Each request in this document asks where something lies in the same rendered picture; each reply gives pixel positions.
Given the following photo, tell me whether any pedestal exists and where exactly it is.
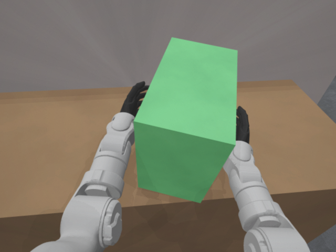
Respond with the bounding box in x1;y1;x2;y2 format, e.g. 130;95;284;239
0;79;336;252

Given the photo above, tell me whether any left robot hand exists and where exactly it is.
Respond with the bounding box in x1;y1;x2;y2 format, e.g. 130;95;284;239
120;81;149;117

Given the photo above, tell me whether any carton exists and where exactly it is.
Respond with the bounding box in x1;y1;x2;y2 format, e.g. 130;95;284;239
133;37;238;203

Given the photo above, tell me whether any right robot hand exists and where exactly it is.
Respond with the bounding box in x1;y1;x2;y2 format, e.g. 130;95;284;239
236;106;249;144

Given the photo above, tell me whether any right robot forearm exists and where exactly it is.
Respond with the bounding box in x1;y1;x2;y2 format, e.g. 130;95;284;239
223;141;310;251

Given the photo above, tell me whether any right robot upper arm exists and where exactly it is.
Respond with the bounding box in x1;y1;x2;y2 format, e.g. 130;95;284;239
244;227;310;252

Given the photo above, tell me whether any left robot upper arm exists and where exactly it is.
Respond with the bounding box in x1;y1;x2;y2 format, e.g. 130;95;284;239
30;195;122;252

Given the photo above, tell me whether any left robot forearm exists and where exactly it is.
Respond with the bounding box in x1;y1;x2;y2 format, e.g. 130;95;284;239
60;112;135;235

